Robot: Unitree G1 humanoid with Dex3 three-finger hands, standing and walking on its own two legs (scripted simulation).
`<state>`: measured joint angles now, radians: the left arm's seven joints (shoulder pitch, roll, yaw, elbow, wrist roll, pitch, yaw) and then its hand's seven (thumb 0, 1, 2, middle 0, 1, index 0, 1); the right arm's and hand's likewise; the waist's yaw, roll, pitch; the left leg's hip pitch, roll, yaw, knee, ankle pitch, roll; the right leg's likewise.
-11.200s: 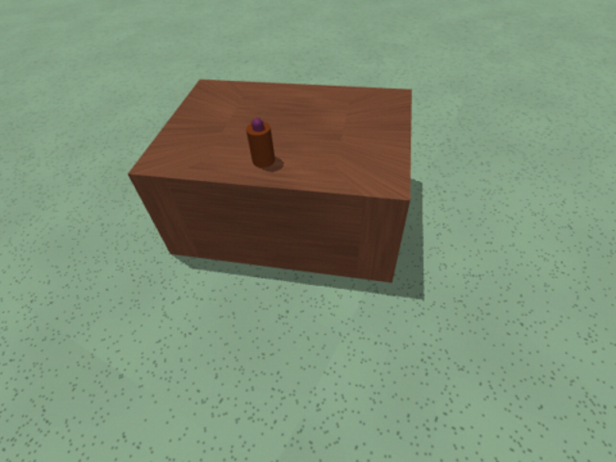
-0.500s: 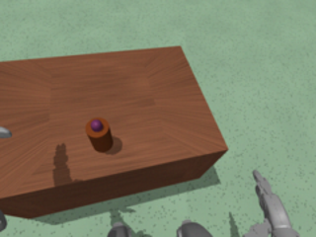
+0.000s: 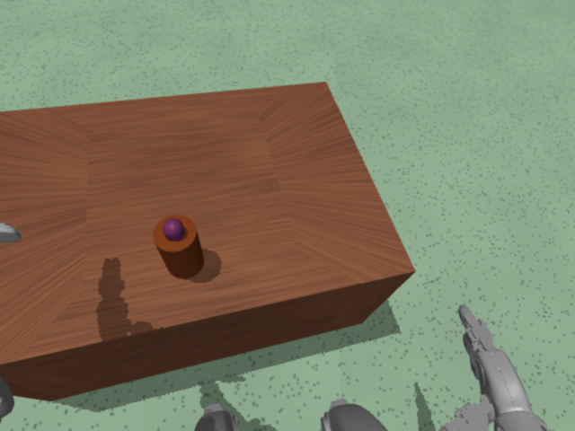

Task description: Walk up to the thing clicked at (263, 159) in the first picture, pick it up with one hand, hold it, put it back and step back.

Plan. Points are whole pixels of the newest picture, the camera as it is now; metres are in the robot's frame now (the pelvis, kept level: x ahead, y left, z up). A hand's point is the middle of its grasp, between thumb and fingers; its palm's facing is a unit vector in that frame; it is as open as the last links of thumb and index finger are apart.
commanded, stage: go down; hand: left
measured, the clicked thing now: (179, 244) +0.48 +0.16 -0.18
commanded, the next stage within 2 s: none
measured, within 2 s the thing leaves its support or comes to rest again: neither
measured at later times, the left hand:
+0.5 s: hand out of the picture +0.42 +0.35 +0.08, palm faces +0.13 -0.99 -0.01, open 17.0 cm
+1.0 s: hand out of the picture +0.43 +0.35 +0.08, palm faces +0.13 -0.99 -0.01, open 17.2 cm
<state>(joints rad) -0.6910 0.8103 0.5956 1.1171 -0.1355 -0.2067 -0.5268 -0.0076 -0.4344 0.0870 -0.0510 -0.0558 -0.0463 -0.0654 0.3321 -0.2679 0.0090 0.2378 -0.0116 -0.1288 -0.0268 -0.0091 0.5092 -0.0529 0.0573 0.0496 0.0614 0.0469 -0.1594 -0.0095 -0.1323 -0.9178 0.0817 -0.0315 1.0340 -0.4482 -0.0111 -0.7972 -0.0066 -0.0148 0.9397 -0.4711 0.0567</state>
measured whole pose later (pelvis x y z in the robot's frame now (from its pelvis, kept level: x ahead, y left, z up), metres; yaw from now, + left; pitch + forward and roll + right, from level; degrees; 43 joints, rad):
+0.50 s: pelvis +0.00 +0.00 +0.00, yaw +0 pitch +19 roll -4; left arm -0.67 0.81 0.62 1.13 -0.16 -0.29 -0.55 -0.01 -0.44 0.08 -0.05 -0.07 -0.05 -0.07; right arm 0.32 -0.27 0.01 0.23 -0.02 -0.13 -0.03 -0.01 0.51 -0.05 0.06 0.05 0.06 0.05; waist -0.16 -0.02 -0.13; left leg -0.94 0.08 -0.04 1.06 -0.45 -0.01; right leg -0.82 -0.01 -0.02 0.97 -0.48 0.05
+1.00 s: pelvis -0.01 +0.00 -0.01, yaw +0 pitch +20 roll -4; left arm -0.68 0.83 0.62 1.15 -0.16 -0.28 -0.54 -0.01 -0.48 0.08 -0.05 -0.07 -0.05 -0.08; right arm 0.34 -0.27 0.01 0.21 -0.01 -0.12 -0.03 -0.01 0.51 -0.05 0.06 0.05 0.06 0.05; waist -0.17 -0.01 -0.13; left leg -0.96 0.08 -0.03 1.07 -0.45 0.00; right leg -0.84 -0.01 -0.01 0.97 -0.47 0.06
